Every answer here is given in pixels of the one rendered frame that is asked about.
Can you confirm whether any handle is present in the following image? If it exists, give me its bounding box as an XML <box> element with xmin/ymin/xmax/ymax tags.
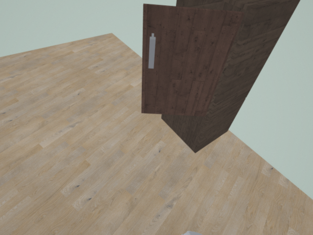
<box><xmin>148</xmin><ymin>33</ymin><xmax>156</xmax><ymax>69</ymax></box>

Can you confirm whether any cupboard door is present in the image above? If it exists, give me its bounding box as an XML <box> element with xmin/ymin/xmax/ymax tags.
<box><xmin>141</xmin><ymin>4</ymin><xmax>244</xmax><ymax>117</ymax></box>

